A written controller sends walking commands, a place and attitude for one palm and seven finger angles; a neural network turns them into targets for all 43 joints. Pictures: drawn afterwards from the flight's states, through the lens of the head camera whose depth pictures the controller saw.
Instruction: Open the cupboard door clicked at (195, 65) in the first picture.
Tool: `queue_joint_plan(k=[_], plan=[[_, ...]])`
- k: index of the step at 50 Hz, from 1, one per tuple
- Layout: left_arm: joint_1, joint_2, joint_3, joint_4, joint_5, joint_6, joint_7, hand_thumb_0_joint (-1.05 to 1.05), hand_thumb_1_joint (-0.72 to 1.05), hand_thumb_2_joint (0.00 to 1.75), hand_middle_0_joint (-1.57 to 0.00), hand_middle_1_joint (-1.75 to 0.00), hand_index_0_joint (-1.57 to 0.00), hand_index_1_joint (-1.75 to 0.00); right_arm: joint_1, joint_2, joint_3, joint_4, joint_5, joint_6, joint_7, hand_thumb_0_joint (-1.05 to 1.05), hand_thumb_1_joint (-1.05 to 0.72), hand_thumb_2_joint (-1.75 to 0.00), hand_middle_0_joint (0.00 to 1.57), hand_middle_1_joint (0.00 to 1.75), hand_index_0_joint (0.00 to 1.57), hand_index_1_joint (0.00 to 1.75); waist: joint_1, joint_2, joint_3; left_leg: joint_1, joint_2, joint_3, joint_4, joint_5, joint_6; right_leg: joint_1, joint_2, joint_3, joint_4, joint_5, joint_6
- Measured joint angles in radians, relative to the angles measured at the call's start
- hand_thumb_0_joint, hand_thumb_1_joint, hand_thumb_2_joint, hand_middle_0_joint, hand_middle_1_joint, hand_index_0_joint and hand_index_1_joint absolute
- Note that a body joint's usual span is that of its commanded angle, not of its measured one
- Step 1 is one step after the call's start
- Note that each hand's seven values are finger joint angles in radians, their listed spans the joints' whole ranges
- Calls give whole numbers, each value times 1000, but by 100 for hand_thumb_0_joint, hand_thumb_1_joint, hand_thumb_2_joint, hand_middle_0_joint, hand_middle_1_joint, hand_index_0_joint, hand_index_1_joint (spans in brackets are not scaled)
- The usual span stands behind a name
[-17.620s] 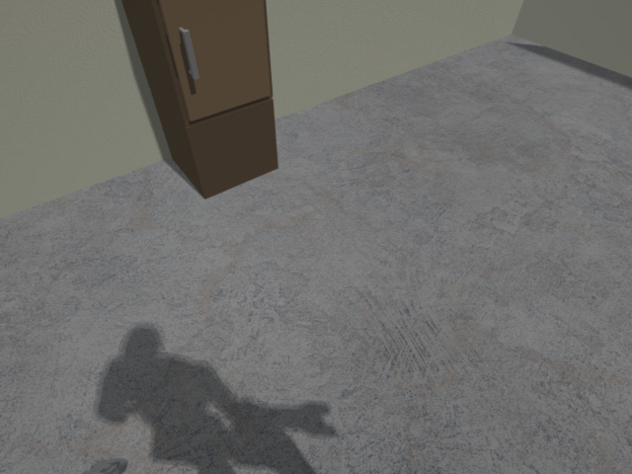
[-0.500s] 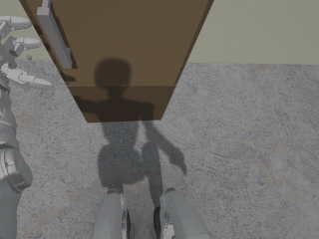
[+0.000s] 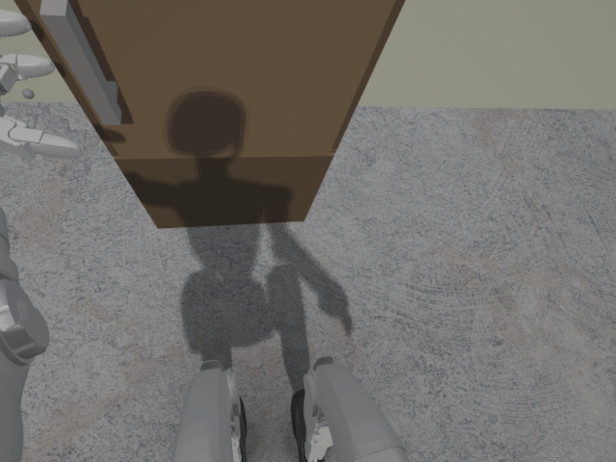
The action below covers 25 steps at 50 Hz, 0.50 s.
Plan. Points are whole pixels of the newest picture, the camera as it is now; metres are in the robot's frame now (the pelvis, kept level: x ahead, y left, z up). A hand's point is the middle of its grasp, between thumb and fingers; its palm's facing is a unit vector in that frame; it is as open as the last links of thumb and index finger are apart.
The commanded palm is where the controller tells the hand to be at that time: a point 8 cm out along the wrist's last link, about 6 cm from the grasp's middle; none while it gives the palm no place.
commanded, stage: move the hooked fingers beside the handle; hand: left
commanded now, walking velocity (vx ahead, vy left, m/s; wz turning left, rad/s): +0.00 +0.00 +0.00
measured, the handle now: (89, 58) +0.57 +0.21 +0.05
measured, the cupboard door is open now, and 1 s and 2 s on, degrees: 0 0 0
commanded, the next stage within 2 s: slide the fingers in behind the handle in 0.42 s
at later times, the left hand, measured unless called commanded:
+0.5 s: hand (22, 100) +0.52 +0.27 +0.05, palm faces +0.05 -1.00 -0.01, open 14.0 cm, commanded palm +0.51 +0.29 +0.05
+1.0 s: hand (47, 99) +0.52 +0.25 +0.05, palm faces +0.07 -1.00 -0.01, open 14.2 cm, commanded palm +0.51 +0.25 +0.05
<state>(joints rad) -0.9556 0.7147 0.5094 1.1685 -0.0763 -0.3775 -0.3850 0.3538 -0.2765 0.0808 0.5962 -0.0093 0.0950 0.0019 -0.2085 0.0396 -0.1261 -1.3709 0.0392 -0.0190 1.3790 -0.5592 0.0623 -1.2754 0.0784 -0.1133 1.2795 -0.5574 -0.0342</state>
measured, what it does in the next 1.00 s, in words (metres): stands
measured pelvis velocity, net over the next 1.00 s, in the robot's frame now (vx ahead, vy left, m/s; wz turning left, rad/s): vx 0.00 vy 0.01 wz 0.02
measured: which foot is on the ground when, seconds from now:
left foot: down 0.00-1.00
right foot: down 0.00-1.00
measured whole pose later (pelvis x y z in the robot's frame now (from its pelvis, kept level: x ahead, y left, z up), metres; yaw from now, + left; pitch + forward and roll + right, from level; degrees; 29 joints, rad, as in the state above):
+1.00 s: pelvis +0.00 +0.01 +0.01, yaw +1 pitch +30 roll -7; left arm -0.94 0.59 0.41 1.16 -0.10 -0.43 -0.28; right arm 0.36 -0.26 0.06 0.62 -0.02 0.11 0.02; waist -0.19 0.04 -0.14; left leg -1.34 0.02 -0.02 1.36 -0.55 0.07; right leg -1.23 0.06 -0.12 1.25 -0.55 -0.02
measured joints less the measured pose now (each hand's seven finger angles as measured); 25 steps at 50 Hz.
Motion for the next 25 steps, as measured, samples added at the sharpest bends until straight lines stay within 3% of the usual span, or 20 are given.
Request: queue_joint_plan(k=[8, 20, 25], plan=[[-18, 5, -27, 22, -6, -5, -9, -2, -50, 30, -30, -120, -30, -120, -21, -10, -4, -5, 0, -5, -4, 0, -90, -90, 20, 30, 20, 30, 1, -3, -9, -1, -5, -10, 6, -3, 1, 7, -3, -9, -1, -4, 1], [26, -44, -26, -29, -12, -21, 4, -2, -50, 30, -30, -120, -30, -120, -26, -4, -11, -8, -2, 3, 3, 0, -90, -90, 20, 30, 20, 30, 11, -3, -9, 14, -8, -3, -2, -1, 9, 21, -6, -3, -10, 1, 10], [3, -33, -36, 16, -5, -19, 11, -2, -50, 30, -30, -120, -30, -120, -22, 1, 0, -2, -1, 2, 1, 0, -90, -90, 20, 30, 20, 30, 8, -1, -9, 14, -11, -5, -2, 2, 12, 24, -8, -5, -12, 2, 12]])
